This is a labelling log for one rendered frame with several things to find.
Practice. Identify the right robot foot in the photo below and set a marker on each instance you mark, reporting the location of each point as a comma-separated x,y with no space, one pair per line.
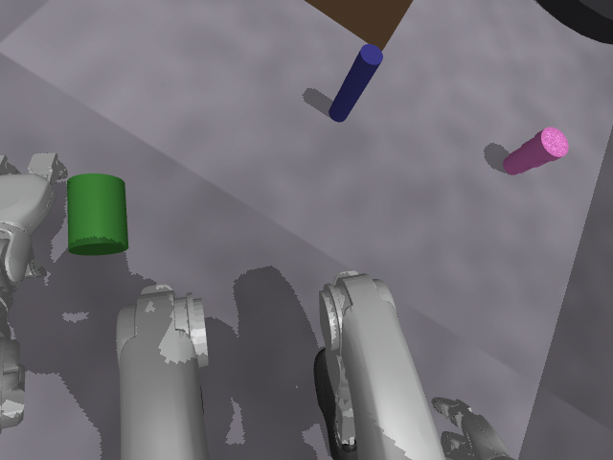
326,401

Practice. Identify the left robot hand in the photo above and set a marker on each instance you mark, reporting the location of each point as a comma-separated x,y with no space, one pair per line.
26,199

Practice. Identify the left robot arm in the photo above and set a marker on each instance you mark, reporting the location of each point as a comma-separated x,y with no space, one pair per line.
15,250

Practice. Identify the right robot hand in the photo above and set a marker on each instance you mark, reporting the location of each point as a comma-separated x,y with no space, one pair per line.
480,440

